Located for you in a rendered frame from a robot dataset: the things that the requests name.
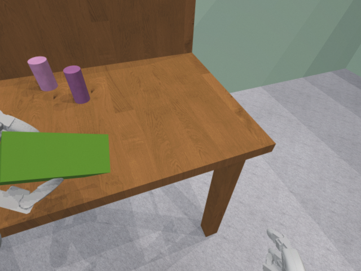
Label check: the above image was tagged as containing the table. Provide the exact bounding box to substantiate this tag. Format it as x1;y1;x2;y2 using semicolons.
0;0;276;238

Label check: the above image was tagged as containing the sponge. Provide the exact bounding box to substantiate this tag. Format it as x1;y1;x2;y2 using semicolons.
0;131;111;185

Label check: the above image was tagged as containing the right robot hand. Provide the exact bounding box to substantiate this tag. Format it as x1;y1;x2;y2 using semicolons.
263;228;306;271

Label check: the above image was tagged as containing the left robot hand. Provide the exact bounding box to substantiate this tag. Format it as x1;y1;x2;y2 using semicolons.
0;110;64;214

